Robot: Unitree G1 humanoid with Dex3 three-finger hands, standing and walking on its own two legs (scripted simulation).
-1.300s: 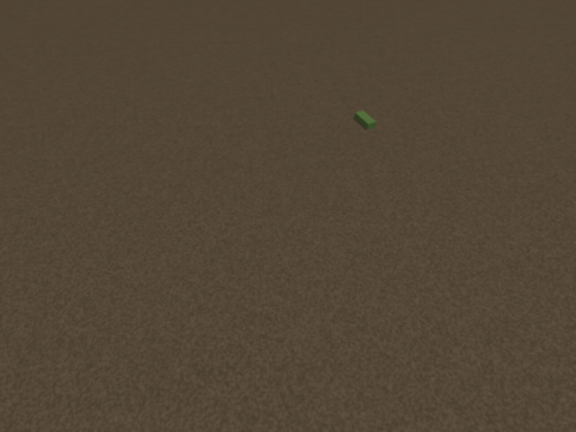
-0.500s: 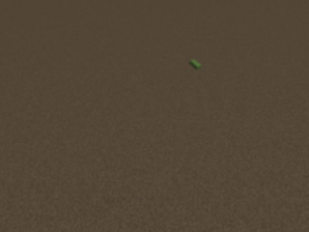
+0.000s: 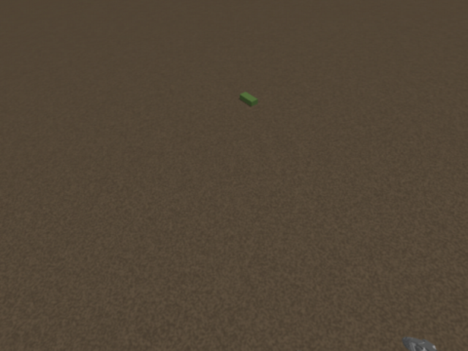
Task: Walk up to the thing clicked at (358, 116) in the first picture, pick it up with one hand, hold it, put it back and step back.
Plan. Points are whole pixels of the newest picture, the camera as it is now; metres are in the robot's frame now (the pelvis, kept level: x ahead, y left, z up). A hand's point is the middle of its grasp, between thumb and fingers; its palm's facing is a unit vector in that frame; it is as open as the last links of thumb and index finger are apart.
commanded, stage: walk up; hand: left
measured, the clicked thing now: (248, 98) +2.05 -0.14 -0.76
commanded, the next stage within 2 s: none
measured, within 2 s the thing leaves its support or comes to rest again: neither
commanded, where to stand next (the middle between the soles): +1.67 +0.03 m, yaw -57 degrees
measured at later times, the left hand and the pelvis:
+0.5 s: hand (156, 282) +0.31 +0.19 -0.12, palm faces -0.28 -0.87 -0.41, open 7.4 cm; pelvis +0.22 -0.07 +0.00, yaw -18 degrees
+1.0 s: hand (209, 136) +0.81 +0.08 -0.12, palm faces -0.57 -0.70 -0.43, open 7.4 cm; pelvis +0.54 -0.07 -0.01, yaw -32 degrees
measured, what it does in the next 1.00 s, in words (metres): walks ahead, turning right: right foot, then left foot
